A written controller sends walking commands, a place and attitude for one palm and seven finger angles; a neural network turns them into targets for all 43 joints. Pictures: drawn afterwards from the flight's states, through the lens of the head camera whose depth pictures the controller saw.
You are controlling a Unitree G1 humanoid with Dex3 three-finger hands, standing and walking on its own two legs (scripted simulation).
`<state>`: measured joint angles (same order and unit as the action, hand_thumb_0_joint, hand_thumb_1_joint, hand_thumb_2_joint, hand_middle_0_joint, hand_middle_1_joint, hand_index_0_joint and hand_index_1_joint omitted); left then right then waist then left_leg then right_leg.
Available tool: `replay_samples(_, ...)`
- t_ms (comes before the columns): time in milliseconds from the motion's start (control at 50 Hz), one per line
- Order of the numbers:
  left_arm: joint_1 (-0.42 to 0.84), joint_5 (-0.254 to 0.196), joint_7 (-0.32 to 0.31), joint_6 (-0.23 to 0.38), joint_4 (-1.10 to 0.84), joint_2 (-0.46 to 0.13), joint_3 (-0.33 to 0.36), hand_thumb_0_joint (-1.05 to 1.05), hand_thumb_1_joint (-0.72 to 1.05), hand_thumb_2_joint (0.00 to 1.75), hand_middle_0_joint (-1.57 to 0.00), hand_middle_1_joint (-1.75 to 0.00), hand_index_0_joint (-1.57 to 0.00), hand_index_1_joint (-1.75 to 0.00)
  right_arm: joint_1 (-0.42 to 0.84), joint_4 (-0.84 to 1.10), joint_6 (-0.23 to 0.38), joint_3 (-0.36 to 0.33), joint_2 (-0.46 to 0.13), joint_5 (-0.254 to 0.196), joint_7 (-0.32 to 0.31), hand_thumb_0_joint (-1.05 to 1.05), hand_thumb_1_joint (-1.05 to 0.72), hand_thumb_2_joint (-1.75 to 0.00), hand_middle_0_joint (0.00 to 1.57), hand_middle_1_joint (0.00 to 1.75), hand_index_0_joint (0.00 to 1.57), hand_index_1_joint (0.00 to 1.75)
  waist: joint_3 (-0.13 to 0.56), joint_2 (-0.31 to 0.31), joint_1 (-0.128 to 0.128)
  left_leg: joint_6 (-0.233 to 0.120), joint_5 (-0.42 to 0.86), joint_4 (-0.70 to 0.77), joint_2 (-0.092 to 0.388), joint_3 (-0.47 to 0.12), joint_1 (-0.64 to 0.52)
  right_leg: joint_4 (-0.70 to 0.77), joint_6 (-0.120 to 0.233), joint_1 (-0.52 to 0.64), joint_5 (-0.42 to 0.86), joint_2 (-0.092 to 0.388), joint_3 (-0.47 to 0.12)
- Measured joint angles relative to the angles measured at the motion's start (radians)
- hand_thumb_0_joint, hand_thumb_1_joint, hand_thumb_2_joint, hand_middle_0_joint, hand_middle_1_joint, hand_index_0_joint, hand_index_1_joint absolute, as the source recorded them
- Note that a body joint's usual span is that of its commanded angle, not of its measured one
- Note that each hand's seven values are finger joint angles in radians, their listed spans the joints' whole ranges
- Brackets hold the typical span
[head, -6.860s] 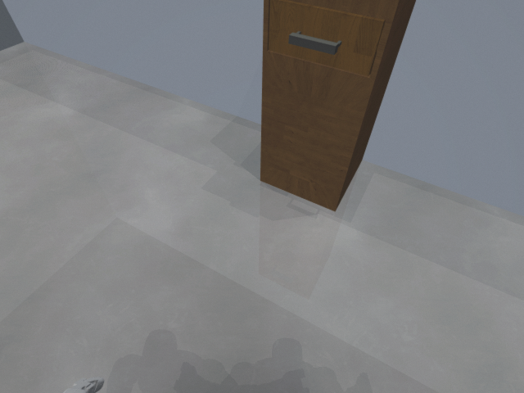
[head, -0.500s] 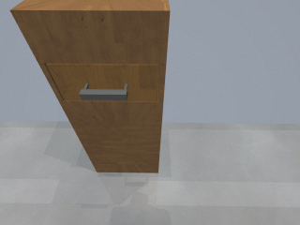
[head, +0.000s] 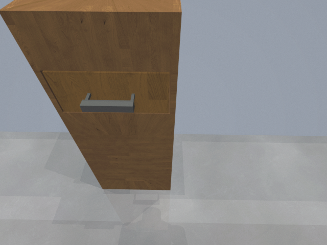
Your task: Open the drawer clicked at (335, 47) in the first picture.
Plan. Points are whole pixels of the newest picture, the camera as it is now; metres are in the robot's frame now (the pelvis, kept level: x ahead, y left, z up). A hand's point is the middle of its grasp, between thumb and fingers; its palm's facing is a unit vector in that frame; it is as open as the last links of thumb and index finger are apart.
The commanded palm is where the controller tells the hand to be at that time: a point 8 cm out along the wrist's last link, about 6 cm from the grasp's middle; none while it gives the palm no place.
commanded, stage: come to a stop and stand still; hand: left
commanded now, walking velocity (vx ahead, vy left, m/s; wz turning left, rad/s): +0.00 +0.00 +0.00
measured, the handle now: (109, 101) +0.52 +0.21 +0.03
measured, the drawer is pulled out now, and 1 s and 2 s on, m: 0.00 0.00 0.00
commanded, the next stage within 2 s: look again from close up in 0.02 s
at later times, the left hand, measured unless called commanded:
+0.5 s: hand out of the picture +0.00 +0.22 -0.18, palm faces +0.00 -0.98 -0.19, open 7.4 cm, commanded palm none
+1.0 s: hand (59, 223) +0.17 +0.26 -0.04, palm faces +0.07 -0.24 -0.97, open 8.1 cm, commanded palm +0.11 +0.28 -0.01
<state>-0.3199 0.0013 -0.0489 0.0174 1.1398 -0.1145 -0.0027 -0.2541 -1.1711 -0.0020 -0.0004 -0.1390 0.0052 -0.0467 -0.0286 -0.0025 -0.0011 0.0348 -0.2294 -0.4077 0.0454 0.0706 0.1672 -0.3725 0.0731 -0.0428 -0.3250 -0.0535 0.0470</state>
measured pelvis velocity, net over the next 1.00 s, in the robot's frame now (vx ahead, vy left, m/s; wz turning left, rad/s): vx -0.06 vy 0.07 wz -0.05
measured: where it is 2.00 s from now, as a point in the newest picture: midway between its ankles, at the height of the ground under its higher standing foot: outside the picture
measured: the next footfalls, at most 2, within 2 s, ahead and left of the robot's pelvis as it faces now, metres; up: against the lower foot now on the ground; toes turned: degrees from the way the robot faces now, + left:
none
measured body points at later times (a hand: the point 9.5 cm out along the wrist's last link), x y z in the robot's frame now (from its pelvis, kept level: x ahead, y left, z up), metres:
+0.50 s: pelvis -0.02 +0.05 -0.01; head -0.02 +0.06 +0.44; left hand +0.00 +0.27 -0.17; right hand +0.00 -0.18 -0.16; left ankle -0.01 +0.13 -0.74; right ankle -0.08 -0.06 -0.74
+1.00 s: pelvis -0.06 +0.07 -0.04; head -0.06 +0.04 +0.41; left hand +0.16 +0.27 +0.02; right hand +0.13 -0.18 -0.12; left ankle -0.01 +0.13 -0.74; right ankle -0.05 -0.04 -0.74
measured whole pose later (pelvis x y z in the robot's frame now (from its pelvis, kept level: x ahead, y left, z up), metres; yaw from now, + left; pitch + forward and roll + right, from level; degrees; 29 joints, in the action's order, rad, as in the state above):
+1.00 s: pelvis -0.06 +0.07 -0.04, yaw -3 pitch +7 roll +1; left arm -0.32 0.94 -0.45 -0.04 0.08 -0.27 -0.10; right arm -0.14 -0.58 0.02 -0.02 -0.26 0.03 0.02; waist 0.14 0.05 -0.02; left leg -0.08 -0.31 -0.77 -0.05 0.12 0.59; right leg -0.85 0.04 -0.57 -0.40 -0.04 -0.05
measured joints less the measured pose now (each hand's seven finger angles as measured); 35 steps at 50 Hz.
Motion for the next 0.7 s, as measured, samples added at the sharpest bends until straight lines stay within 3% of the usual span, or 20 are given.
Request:
replay_samples(120, 0.006, 0.0, 0.001, -0.001, -0.001, -0.003, 0.002, 0.0, 0.91, 0.9, -0.2, -0.3, -0.2, -0.3, 0.0, -0.001, 0.002, 0.001, 0.0, 0.0, -0.001, 0.01, -0.92, -0.9, 0.19, 0.3, 0.19, 0.3, -0.001, -0.001, 0.0, -0.002, -0.005, 0.001, -0.002, 0.003, -0.007, 0.005, -0.002, 0.008, -0.002, 0.002, -0.003)
replay_samples(200, -0.013, 0.014, -0.016, 0.037, -0.041, 0.007, -0.006, 0.0, 0.9, 0.9, -0.2, -0.3, -0.2, -0.3, 0.014, 0.071, -0.006, -0.006, -0.025, 0.002, 0.012, 0.02, -0.93, -0.9, 0.2, 0.3, 0.2, 0.3, -0.017, 0.017, 0.001, -0.046, -0.082, -0.18, -0.005, -0.015, 0.097, -0.023, -0.015, -0.038, 0.012, -0.008, -0.018)
replay_samples(280, -0.034, 0.007, -0.006, 0.025, -0.066, -0.009, -0.014, 0.0, 0.9, 0.9, -0.21, -0.3, -0.2, -0.3, 0.003, 0.133, 0.02, -0.011, -0.03, 0.003, 0.013, 0.01, -0.93, -0.9, 0.19, 0.3, 0.19, 0.3, -0.004, 0.007, 0.022, -0.06, -0.036, -0.14, -0.029, -0.019, 0.082, -0.117, -0.019, -0.078, -0.035, -0.004, -0.029)
replay_samples(440, 0.013, 0.008, 0.001, -0.002, -0.091, -0.042, -0.01, 0.01, 0.91, 0.9, -0.2, -0.3, -0.2, -0.3, -0.012, 0.125, 0.009, 0.003, -0.023, 0.007, 0.011, 0.01, -0.94, -0.9, 0.19, 0.3, 0.19, 0.3, 0.026, -0.006, 0.002, -0.079, -0.069, -0.156, -0.06, -0.015, 0.083, -0.139, -0.048, -0.08, -0.047, 0.028, -0.029)
replay_samples(700, -0.003, 0.015, 0.01, -0.011, -0.084, -0.061, -0.016, 0.01, 0.91, 0.9, -0.2, -0.3, -0.2, -0.3, -0.042, 0.117, 0.013, 0.02, -0.025, 0.006, 0.027, 0.01, -0.92, -0.9, 0.2, 0.3, 0.2, 0.3, 0.027, -0.013, -0.001, -0.115, -0.002, -0.082, -0.096, -0.005, 0.097, -0.1, -0.084, -0.107, 0.001, 0.064, -0.035)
